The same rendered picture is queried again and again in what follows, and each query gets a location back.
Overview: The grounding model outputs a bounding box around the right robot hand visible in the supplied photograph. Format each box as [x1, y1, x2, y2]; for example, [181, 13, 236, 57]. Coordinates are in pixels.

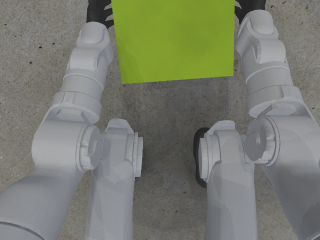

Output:
[234, 0, 266, 25]

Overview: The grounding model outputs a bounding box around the carton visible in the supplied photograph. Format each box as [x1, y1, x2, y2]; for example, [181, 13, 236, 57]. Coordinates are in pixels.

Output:
[111, 0, 235, 84]

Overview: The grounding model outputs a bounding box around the robot right thigh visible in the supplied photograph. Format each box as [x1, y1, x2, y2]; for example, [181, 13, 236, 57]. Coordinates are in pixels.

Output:
[198, 129, 258, 240]

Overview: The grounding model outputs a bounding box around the left robot forearm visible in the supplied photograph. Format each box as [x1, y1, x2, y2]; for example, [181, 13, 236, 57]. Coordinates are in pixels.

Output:
[31, 21, 114, 161]

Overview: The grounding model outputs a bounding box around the right robot forearm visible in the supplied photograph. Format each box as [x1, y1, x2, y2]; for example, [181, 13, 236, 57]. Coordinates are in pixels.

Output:
[235, 9, 317, 123]

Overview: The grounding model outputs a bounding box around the left robot shin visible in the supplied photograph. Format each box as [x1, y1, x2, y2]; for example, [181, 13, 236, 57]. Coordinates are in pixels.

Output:
[100, 118, 135, 158]

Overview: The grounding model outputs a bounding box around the left robot hand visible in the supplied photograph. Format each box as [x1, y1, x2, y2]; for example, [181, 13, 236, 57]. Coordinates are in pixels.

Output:
[86, 0, 114, 29]

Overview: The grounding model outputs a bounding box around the robot left upper arm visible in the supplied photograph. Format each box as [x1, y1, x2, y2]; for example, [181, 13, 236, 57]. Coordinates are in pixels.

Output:
[0, 119, 103, 240]

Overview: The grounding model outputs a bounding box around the robot right upper arm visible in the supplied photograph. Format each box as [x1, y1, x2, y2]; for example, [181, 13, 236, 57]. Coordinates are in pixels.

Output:
[244, 115, 320, 240]

